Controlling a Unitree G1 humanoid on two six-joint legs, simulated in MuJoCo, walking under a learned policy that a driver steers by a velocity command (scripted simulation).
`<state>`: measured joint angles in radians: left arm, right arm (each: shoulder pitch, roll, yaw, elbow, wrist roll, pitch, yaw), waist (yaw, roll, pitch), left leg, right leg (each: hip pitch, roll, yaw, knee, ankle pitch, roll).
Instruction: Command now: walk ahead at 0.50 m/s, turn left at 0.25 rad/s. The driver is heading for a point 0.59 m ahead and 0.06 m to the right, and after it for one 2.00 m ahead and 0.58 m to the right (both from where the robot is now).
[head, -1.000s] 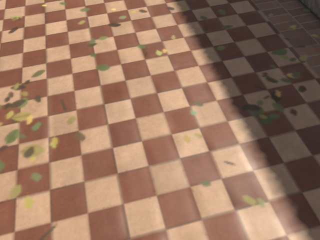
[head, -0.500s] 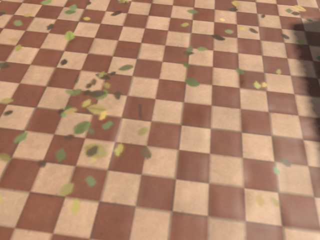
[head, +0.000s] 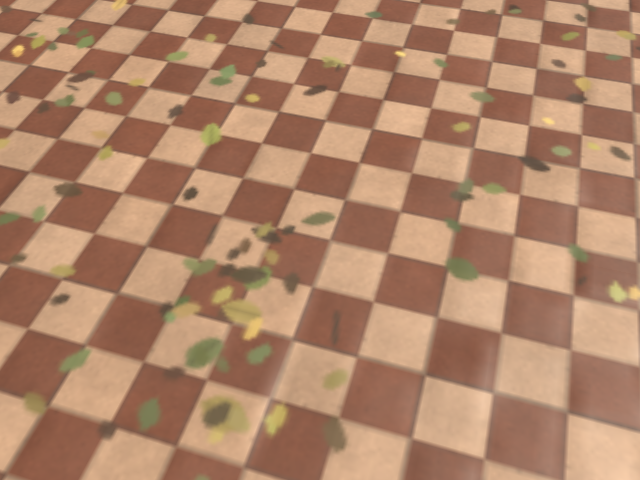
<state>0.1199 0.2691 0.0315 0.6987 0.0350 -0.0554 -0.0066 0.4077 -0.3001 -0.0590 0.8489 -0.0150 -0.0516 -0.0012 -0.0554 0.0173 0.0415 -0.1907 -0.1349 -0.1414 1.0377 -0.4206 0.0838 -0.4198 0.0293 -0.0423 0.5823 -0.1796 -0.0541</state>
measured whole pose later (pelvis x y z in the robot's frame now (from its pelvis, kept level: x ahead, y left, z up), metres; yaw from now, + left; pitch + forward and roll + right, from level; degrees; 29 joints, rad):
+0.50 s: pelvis +0.27 +0.03 +0.01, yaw +1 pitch +1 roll -1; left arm 0.41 0.24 0.03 0.92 0.01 -0.05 -0.01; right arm 0.09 -0.24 -0.01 0.77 -0.04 -0.07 0.01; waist 0.05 -0.01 0.04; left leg -0.39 -0.02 0.07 0.54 -0.17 0.08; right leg -0.20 0.01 -0.02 0.95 -0.45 -0.06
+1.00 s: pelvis +0.53 +0.00 -0.01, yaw -11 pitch +1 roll +1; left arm 0.08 0.24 0.04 0.77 0.05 -0.04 -0.04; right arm 0.39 -0.23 -0.03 0.97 -0.02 -0.07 -0.02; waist -0.03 0.00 0.05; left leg 0.02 0.04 0.23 0.64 -0.47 0.02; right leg -0.47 0.05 -0.11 0.59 -0.16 -0.15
